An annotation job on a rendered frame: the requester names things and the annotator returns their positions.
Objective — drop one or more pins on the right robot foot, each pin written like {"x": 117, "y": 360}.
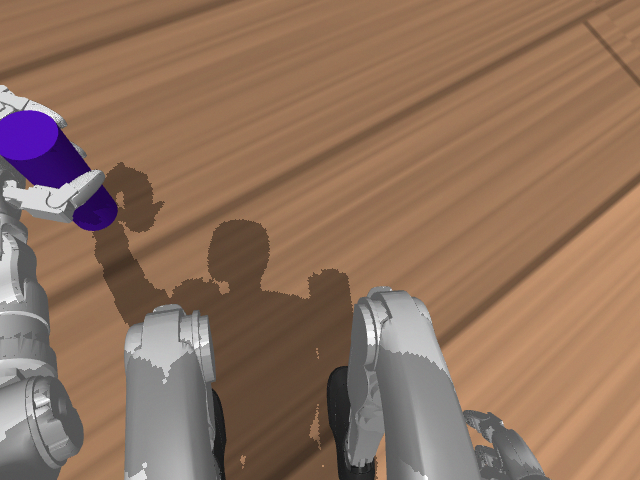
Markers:
{"x": 338, "y": 405}

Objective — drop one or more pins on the left robot arm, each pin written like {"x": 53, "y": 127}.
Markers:
{"x": 39, "y": 428}

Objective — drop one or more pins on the right robot hand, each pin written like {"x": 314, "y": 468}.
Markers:
{"x": 511, "y": 458}

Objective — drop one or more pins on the can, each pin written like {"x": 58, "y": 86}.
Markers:
{"x": 33, "y": 143}

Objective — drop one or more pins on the left robot hand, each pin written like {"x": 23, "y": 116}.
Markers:
{"x": 41, "y": 201}

